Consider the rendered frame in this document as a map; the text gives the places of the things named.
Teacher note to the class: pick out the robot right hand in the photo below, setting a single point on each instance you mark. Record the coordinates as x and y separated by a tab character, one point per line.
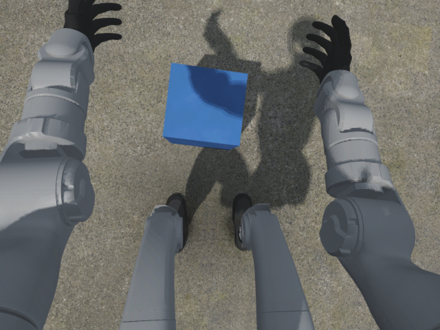
338	49

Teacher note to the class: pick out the robot left shin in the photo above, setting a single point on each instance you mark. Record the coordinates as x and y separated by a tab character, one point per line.
161	208

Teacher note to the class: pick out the right robot forearm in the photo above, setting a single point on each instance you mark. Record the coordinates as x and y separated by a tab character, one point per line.
354	167

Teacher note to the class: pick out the right robot upper arm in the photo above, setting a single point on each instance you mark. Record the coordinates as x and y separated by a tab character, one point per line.
373	240

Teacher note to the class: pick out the right robot thigh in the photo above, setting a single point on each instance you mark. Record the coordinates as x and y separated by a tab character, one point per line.
280	299

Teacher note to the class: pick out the left robot upper arm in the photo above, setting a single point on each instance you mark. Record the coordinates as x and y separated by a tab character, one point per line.
41	200

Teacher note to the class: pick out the left robot forearm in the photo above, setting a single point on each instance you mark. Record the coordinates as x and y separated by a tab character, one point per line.
56	102

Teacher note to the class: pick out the robot left hand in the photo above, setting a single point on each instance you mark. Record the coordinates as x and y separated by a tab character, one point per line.
80	14

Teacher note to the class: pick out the carton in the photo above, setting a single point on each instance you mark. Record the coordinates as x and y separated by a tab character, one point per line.
204	107

